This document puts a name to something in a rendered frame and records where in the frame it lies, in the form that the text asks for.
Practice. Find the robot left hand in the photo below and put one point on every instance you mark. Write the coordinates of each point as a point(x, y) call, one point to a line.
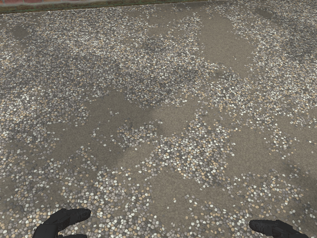
point(60, 220)

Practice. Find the robot right hand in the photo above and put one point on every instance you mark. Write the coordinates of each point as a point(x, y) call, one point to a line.
point(276, 229)

